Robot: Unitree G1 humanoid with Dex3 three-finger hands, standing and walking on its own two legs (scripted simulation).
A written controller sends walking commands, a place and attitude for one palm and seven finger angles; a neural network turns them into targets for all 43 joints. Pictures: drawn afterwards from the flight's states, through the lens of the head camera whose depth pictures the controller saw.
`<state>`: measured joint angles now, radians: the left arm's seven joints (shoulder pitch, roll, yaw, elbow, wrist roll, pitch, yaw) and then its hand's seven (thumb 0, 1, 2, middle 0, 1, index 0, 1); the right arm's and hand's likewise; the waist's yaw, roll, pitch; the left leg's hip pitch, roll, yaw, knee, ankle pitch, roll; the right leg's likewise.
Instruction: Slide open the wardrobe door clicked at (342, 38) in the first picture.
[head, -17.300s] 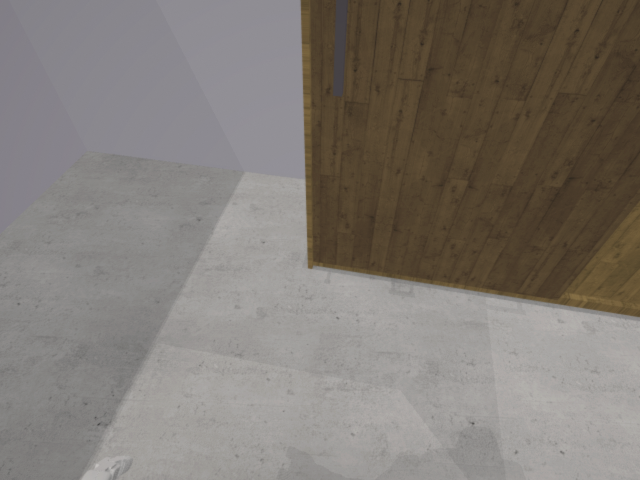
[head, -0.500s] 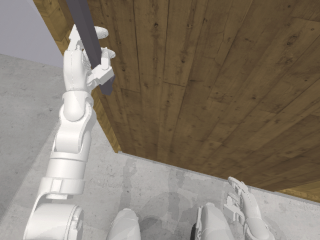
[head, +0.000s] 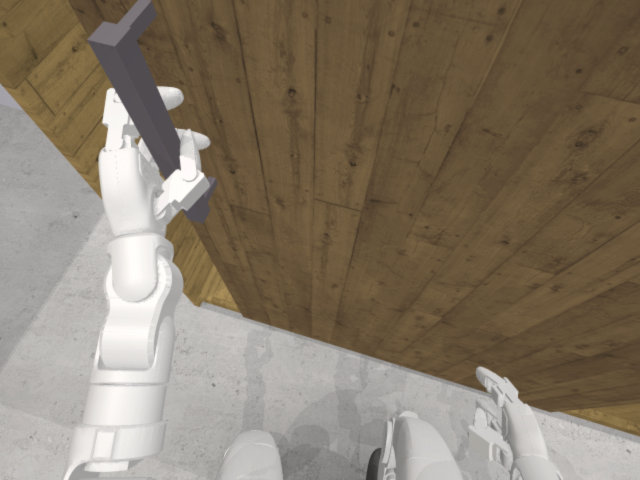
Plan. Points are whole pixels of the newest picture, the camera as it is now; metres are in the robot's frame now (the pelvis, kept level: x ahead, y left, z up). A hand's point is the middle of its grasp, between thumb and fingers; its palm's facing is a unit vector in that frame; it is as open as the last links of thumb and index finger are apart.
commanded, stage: step sideways, sliding the door along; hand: left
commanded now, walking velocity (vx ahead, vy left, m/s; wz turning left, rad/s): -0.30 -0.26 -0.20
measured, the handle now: (176, 135) +0.40 +0.24 +0.14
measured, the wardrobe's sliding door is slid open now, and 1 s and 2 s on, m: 0.15 0.50 0.57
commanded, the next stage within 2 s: stop walking and hold the door there in 1.76 s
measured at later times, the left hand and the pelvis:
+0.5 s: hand (389, 237) +0.33 +0.01 +0.13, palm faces +0.12 -0.99 -0.04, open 6.7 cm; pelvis -0.02 -0.12 -0.01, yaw -3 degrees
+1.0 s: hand (557, 273) +0.32 -0.14 +0.14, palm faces +0.20 -0.98 -0.09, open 6.2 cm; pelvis -0.08 -0.28 -0.01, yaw -6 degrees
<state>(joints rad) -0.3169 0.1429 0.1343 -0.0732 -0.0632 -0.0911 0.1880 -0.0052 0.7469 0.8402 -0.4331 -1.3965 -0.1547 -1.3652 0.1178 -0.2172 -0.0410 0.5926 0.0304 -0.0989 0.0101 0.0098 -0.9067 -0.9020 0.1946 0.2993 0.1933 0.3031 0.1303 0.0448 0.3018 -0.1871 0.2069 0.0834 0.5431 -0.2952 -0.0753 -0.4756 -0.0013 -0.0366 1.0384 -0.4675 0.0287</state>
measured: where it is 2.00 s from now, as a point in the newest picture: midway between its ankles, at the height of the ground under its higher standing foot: outside the picture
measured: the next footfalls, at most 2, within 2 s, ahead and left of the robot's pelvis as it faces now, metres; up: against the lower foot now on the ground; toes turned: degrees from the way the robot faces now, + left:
right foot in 0.18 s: +0.10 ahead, -0.22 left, +0.00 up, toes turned -6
left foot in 0.42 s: +0.04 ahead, +0.00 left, +0.00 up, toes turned +5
